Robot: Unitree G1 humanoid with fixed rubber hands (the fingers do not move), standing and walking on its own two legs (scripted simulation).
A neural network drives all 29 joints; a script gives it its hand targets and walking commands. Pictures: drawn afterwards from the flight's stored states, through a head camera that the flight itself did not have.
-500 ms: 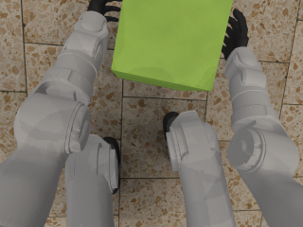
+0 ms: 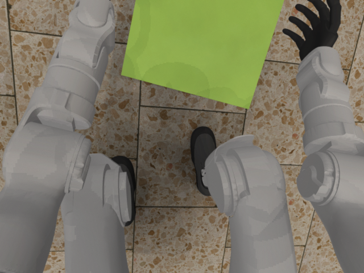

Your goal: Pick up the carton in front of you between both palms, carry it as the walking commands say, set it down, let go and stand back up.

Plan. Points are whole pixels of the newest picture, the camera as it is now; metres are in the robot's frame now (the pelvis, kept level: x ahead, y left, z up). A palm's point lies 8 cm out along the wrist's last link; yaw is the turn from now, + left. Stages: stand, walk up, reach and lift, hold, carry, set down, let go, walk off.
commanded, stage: set down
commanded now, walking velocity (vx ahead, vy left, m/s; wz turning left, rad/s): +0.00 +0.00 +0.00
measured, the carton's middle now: (191, 41) +0.49 -0.10 -0.26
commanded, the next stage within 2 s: let go in 0.94 s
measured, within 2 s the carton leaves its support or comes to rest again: neither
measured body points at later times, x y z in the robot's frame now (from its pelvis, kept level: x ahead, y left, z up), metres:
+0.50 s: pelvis +0.01 +0.00 +0.10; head +0.33 -0.04 +0.42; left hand +0.59 +0.05 -0.01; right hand +0.46 -0.32 -0.01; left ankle +0.10 +0.12 -0.35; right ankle +0.15 -0.13 -0.35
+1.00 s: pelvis +0.05 +0.00 +0.24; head +0.33 -0.04 +0.59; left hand +0.59 +0.06 +0.14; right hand +0.45 -0.32 +0.14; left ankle +0.09 +0.12 -0.35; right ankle +0.15 -0.13 -0.35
